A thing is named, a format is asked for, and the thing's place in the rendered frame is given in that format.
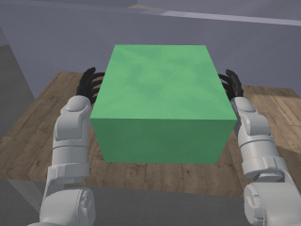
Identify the left robot hand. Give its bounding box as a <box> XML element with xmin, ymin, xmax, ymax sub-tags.
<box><xmin>75</xmin><ymin>67</ymin><xmax>105</xmax><ymax>106</ymax></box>

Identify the left robot upper arm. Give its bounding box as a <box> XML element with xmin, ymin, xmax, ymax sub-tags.
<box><xmin>27</xmin><ymin>186</ymin><xmax>96</xmax><ymax>226</ymax></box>

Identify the right robot hand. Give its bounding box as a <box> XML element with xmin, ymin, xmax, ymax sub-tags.
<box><xmin>218</xmin><ymin>69</ymin><xmax>244</xmax><ymax>101</ymax></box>

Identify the carton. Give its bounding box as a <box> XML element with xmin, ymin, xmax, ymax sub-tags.
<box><xmin>89</xmin><ymin>44</ymin><xmax>238</xmax><ymax>164</ymax></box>

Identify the table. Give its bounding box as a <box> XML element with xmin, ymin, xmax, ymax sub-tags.
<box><xmin>0</xmin><ymin>71</ymin><xmax>301</xmax><ymax>213</ymax></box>

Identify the robot left forearm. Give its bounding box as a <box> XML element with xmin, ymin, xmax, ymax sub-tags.
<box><xmin>40</xmin><ymin>95</ymin><xmax>92</xmax><ymax>222</ymax></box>

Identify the robot right forearm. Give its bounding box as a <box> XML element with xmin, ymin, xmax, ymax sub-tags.
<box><xmin>230</xmin><ymin>97</ymin><xmax>301</xmax><ymax>197</ymax></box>

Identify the right robot upper arm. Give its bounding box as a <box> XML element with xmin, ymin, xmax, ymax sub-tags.
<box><xmin>244</xmin><ymin>182</ymin><xmax>301</xmax><ymax>226</ymax></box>

